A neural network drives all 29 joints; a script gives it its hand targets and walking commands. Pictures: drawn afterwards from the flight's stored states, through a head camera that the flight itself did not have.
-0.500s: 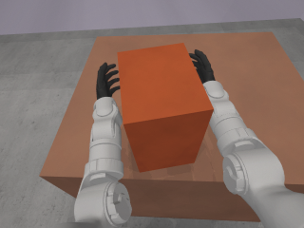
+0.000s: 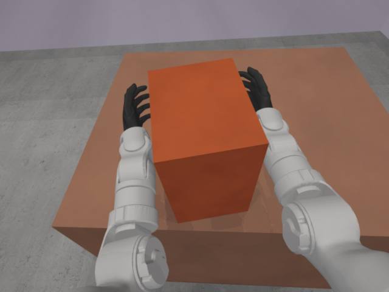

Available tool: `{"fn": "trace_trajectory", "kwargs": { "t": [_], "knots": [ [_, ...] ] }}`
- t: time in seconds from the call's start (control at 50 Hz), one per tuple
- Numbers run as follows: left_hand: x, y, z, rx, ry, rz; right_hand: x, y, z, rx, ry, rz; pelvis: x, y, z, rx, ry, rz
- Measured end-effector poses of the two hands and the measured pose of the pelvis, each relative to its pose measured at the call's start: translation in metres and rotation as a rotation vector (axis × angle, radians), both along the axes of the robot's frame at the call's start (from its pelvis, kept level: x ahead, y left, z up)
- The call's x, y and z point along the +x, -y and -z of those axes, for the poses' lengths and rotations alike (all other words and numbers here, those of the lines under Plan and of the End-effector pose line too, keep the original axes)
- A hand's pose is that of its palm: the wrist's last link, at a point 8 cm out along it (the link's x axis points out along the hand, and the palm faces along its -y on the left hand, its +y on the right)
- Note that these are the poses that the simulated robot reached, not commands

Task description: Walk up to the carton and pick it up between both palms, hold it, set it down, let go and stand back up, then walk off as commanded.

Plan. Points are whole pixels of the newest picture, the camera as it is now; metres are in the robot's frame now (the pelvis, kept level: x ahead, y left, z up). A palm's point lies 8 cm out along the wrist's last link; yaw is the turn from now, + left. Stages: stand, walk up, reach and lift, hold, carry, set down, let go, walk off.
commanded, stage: reach and lift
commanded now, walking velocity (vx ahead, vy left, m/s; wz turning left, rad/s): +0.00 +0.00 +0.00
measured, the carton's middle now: (202, 147) +0.38 +0.04 +0.08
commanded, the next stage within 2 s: none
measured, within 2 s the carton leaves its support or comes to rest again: neither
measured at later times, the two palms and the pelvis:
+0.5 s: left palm (130, 114) +0.36 +0.16 +0.19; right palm (270, 110) +0.41 -0.09 +0.17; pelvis -0.02 +0.00 +0.00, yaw +0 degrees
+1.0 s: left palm (120, 96) +0.36 +0.17 +0.23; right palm (279, 95) +0.39 -0.09 +0.22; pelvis -0.03 +0.01 +0.00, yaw +0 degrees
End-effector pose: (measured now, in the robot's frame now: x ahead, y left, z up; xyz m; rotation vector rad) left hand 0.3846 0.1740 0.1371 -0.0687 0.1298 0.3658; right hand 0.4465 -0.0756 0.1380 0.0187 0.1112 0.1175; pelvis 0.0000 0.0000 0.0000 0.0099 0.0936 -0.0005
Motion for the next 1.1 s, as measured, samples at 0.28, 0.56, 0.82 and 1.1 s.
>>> {"fn": "trace_trajectory", "kwargs": {
  "t": [0.28, 0.56, 0.82, 1.1],
  "knots": [
    [-0.013, 0.004, -0.027, 0.028, 0.006, 0.037, -0.024, 0.005, -0.014, -0.006, 0.015, 0.046, -0.014, -0.001, 0.000, -0.001, 0.047, 0.001],
    [-0.020, 0.011, -0.059, 0.040, -0.023, 0.076, -0.042, 0.013, -0.034, -0.030, -0.006, 0.081, -0.024, -0.001, 0.001, -0.001, 0.070, 0.001],
    [-0.021, 0.009, -0.084, 0.056, -0.018, 0.116, -0.051, 0.013, -0.066, -0.040, 0.009, 0.116, -0.028, -0.004, 0.000, -0.001, 0.100, -0.001],
    [-0.027, 0.006, -0.109, 0.085, -0.012, 0.147, -0.064, 0.011, -0.086, -0.048, 0.020, 0.143, -0.032, -0.012, 0.000, -0.001, 0.123, -0.006]
  ]
}}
